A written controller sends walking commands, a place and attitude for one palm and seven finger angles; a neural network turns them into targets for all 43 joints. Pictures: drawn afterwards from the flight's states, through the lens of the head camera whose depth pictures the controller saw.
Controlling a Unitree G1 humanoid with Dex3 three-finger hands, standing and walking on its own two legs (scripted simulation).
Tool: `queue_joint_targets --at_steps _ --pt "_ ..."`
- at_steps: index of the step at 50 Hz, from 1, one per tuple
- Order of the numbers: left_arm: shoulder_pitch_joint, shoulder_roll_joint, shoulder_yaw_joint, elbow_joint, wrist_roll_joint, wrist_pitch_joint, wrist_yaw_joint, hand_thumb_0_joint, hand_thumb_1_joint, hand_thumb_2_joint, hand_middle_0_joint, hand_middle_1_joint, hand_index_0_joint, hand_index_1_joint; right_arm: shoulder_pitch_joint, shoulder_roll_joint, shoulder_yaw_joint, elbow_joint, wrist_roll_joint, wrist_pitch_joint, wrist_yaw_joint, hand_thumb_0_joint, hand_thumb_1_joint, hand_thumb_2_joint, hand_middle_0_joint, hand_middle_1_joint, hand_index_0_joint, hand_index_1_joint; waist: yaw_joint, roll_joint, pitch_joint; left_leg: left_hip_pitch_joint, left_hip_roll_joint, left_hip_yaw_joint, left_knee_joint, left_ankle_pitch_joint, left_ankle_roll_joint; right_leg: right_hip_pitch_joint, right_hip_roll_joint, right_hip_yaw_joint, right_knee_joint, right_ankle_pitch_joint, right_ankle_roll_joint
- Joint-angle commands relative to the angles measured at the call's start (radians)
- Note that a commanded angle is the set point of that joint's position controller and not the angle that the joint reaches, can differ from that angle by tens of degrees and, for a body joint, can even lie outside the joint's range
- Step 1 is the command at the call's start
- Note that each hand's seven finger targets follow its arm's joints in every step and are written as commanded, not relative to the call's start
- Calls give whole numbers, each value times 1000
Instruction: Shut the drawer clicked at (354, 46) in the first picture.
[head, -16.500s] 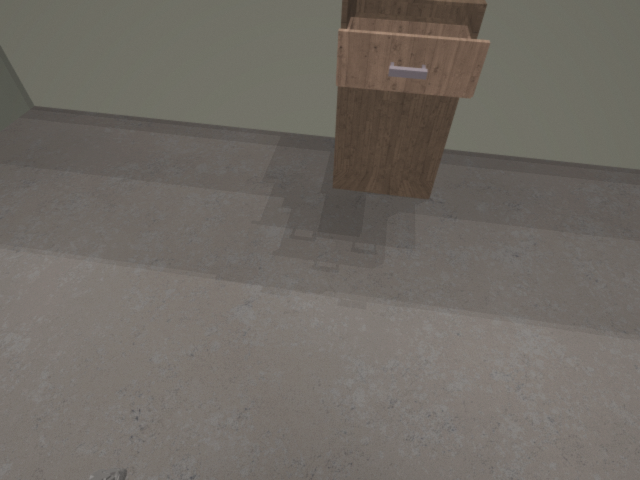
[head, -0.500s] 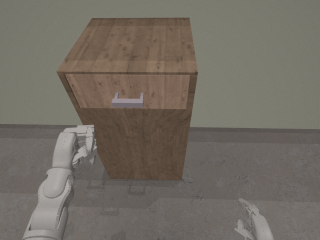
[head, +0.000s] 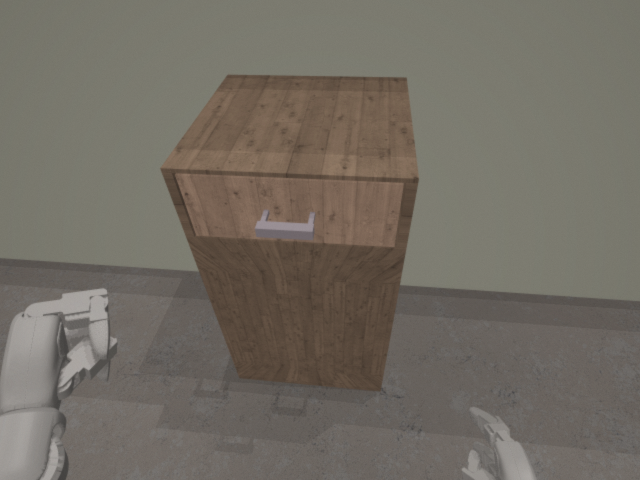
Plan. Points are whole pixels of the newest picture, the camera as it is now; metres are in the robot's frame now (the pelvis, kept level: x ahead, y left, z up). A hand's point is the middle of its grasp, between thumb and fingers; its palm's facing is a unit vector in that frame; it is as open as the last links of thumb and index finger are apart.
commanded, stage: draw the hand back to the body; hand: left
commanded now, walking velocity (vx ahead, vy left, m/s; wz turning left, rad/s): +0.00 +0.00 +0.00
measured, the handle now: (286, 223) +0.57 +0.14 -0.02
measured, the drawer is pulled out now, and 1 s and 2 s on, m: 0.00 0.00 0.00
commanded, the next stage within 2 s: step back with the hand held close in 0.26 s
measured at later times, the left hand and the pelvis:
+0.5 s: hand (78, 346) +0.18 +0.25 +0.17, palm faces +0.43 -0.79 -0.43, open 3.2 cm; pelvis -0.01 +0.00 +0.00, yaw +0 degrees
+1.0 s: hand (48, 417) +0.12 +0.25 +0.15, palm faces +0.39 -0.79 -0.47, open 3.2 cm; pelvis -0.07 +0.00 -0.01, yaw +0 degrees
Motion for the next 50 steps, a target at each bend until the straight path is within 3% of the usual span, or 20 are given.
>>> queue_joint_targets --at_steps 1,4,6,8,10,14,16,19,20,21,22,23,29,32,36,38,41,45,47,50 --pt "-52 186 142 -305 -4 -82 23 0 900 900 -1400 -1600 -1400 -1600 -132 -105 -42 -163 7 -85 -11 0 -900 -900 200 300 200 300 6 14 -82 -116 12 -9 -80 316 0 121 26 3 -20 174 -46" --pt "4 204 183 -335 -6 -89 28 0 900 900 -1400 -1600 -1400 -1600 -128 -104 -48 -161 9 -97 -14 0 -900 -900 200 300 200 300 14 -2 -84 -116 15 -6 -70 328 0 118 26 5 -13 186 -44" --pt "-6 156 137 -280 -2 -84 23 0 900 900 -1400 -1600 -1400 -1600 -127 -105 -46 -146 9 -101 -15 0 -900 -900 200 300 200 300 -1 -24 0 -131 16 -6 -80 277 2 68 27 3 -29 139 -44" --pt "-31 152 132 -262 -2 -84 24 0 900 900 -1400 -1600 -1400 -1600 -124 -110 -50 -144 10 -101 -18 0 -900 -900 200 300 200 300 -4 -46 19 -139 18 -7 -87 222 9 52 25 4 -37 88 -42" --pt "-45 159 136 -259 0 -86 26 0 900 900 -1400 -1600 -1400 -1600 -128 -114 -52 -143 10 -103 -23 0 -900 -900 200 300 200 300 -1 -33 24 -138 14 -7 -88 178 13 43 26 11 -52 40 -45" --pt "-44 179 155 -299 3 -98 34 0 900 900 -1400 -1600 -1400 -1600 -127 -106 -50 -145 7 -114 -26 0 -900 -900 200 300 200 300 10 -3 -48 -125 10 -6 -83 212 11 91 20 16 -32 83 -46" --pt "-40 180 156 -308 3 -99 34 0 900 900 -1400 -1600 -1400 -1600 -130 -105 -45 -146 6 -121 -25 0 -900 -900 200 300 200 300 13 20 -44 -128 9 -10 -84 227 6 100 21 17 -30 101 -48" --pt "-39 181 158 -303 3 -97 33 0 900 900 -1400 -1600 -1400 -1600 -131 -102 -46 -145 5 -124 -24 0 -900 -900 200 300 200 300 12 0 -26 -131 11 -9 -85 230 5 93 24 13 -31 104 -47" --pt "-223 344 340 -365 3 -162 43 0 900 900 -1400 -1600 -1400 -1600 -114 -118 -36 -189 10 -99 -18 0 -900 -900 200 300 200 300 -36 55 85 -223 19 -22 -94 121 25 14 -15 118 -80 102 -45" --pt "-83 257 281 -257 6 -168 35 0 900 900 -1400 -1600 -1400 -1600 -118 -112 -51 -155 5 -81 -21 0 -900 -900 200 300 200 300 -39 -49 66 -230 18 -32 -65 104 29 -12 -35 126 -111 84 -50" --pt "32 187 231 -209 6 -164 25 0 900 900 -1400 -1600 -1400 -1600 -107 -116 -63 -160 1 -63 -16 0 -900 -900 200 300 200 300 -42 -98 28 -198 19 -25 -47 141 30 -11 -46 131 -118 102 -52" --pt "67 164 202 -220 6 -167 18 0 900 900 -1400 -1600 -1400 -1600 -112 -121 -68 -164 -1 -47 -10 0 -900 -900 200 300 200 300 -48 -99 2 -188 20 -20 -37 169 29 -13 -52 129 -116 124 -52" --pt "162 211 239 -314 4 -191 31 0 900 900 -1400 -1600 -1400 -1600 -124 -131 -93 -194 4 -3 -11 0 -900 -900 200 300 200 300 -47 -31 -172 -217 41 -34 -49 366 21 94 -41 61 15 350 -34" --pt "192 231 263 -335 -1 -192 38 0 900 900 -1400 -1600 -1400 -1600 -126 -126 -98 -210 10 11 -18 0 -900 -900 200 300 200 300 -42 -36 -201 -244 47 -44 -36 439 15 116 -38 51 61 421 -29" --pt "186 238 270 -349 -1 -194 42 0 900 900 -1400 -1600 -1400 -1600 -126 -123 -107 -217 16 19 -27 0 -900 -900 200 300 200 300 -44 -31 -186 -281 58 -51 -44 404 22 95 -31 52 94 405 -19" --pt "172 227 253 -362 3 -197 42 0 900 900 -1400 -1600 -1400 -1600 -121 -131 -108 -219 16 16 -27 0 -900 -900 200 300 200 300 -49 -8 -166 -319 68 -56 -61 345 32 87 -21 49 112 352 -12" --pt "149 212 241 -336 11 -197 45 0 900 900 -1400 -1600 -1400 -1600 -125 -133 -106 -218 16 10 -29 0 -900 -900 200 300 200 300 -51 8 -98 -442 90 -76 -108 150 58 88 -14 63 142 224 -7" --pt "104 224 249 -352 27 -211 54 0 900 900 -1400 -1600 -1400 -1600 -114 -136 -107 -225 16 -5 -30 0 -900 -900 200 300 200 300 -57 -34 -52 -593 73 -80 -100 -144 77 106 -28 116 110 100 -14" --pt "112 224 249 -336 31 -216 59 0 900 900 -1400 -1600 -1400 -1600 -99 -130 -106 -220 15 -9 -26 0 -900 -900 200 300 200 300 -61 -103 -39 -546 36 -61 -30 -183 65 10 -57 162 9 -31 -29" --pt "107 246 256 -377 30 -233 67 0 900 900 -1400 -1600 -1400 -1600 -86 -134 -108 -213 8 -14 -21 0 -900 -900 200 300 200 300 -71 -111 -66 -441 15 -57 30 -156 50 -109 -89 185 -89 -178 -50"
